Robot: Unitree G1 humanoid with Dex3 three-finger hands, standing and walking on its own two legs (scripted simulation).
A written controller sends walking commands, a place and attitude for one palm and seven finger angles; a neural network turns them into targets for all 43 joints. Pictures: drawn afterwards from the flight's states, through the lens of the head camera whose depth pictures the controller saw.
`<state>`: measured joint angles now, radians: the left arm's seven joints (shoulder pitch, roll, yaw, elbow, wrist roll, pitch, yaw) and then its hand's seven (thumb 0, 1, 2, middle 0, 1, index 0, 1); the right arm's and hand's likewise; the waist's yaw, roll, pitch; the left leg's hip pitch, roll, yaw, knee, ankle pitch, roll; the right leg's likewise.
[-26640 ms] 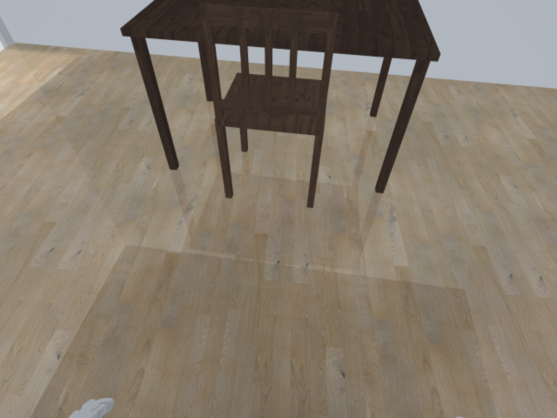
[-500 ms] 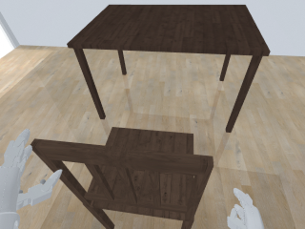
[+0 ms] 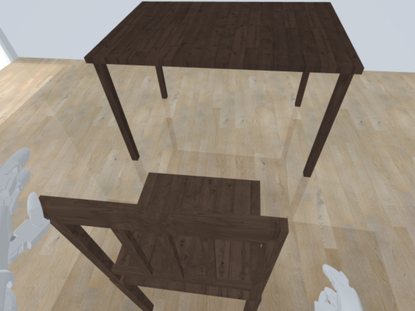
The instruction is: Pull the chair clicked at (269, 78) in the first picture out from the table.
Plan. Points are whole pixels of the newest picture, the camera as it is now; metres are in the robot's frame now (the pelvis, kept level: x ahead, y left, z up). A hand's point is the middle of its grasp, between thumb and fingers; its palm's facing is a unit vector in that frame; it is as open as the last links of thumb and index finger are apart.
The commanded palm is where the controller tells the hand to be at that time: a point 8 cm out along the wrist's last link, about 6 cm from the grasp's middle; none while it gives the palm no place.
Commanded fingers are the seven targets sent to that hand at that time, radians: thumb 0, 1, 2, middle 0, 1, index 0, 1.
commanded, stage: step back with the hand held close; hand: left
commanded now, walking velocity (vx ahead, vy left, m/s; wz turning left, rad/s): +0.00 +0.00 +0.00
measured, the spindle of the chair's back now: (172, 255) +0.25 +0.13 -0.09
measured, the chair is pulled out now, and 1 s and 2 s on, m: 0.67 0.67 0.67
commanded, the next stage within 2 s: stop stepping back and stand still in 1.56 s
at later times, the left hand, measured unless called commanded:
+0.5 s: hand (31, 243) +0.16 +0.26 +0.16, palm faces +0.33 -0.74 -0.59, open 7.4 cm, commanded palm +0.10 +0.31 +0.18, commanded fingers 0.00 0.90 0.90 -0.20 -0.30 -0.20 -0.30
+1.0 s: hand out of the picture +0.07 +0.28 +0.17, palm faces +0.47 -0.70 -0.53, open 7.4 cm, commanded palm +0.00 +0.31 +0.18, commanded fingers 0.00 0.90 0.90 -0.20 -0.30 -0.20 -0.30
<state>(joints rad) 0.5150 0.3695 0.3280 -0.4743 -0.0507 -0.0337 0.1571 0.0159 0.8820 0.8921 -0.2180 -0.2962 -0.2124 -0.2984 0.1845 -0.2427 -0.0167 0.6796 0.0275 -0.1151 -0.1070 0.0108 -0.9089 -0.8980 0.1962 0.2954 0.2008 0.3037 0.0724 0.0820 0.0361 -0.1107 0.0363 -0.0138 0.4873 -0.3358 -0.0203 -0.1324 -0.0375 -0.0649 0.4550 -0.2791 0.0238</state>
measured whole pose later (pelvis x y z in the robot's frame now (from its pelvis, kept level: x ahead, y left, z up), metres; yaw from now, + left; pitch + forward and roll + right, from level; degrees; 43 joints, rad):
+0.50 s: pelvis -0.05 +0.01 +0.00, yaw -1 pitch +0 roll +0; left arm 0.61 0.44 0.41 -0.52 -0.06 -0.11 0.15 0.01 0.89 0.90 -0.22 -0.30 -0.21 -0.30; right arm 0.15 -0.21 -0.05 0.59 0.04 0.00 -0.10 0.01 -0.91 -0.90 0.20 0.30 0.20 0.30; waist 0.01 0.06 0.09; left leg -0.22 0.01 0.02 0.48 -0.26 0.00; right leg -0.27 -0.07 -0.02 0.49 -0.21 0.04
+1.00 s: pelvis -0.13 +0.01 -0.02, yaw +2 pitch +0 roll -2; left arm 0.56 0.44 0.48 -0.55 -0.03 -0.21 0.18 0.01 0.89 0.90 -0.21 -0.30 -0.21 -0.30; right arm 0.22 -0.21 -0.02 0.59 0.03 -0.11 -0.09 0.01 -0.91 -0.90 0.20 0.30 0.20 0.30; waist 0.01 0.05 0.06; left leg -0.45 0.04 -0.03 0.67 -0.24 0.00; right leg -0.35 -0.01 -0.03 0.60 -0.24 0.03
